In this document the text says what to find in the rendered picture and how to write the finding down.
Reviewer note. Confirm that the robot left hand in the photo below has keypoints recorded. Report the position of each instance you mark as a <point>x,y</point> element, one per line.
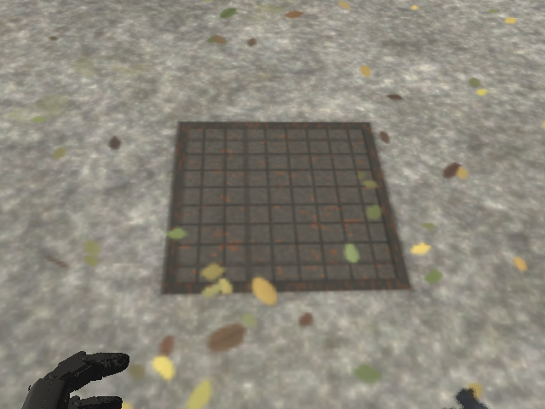
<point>53,391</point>

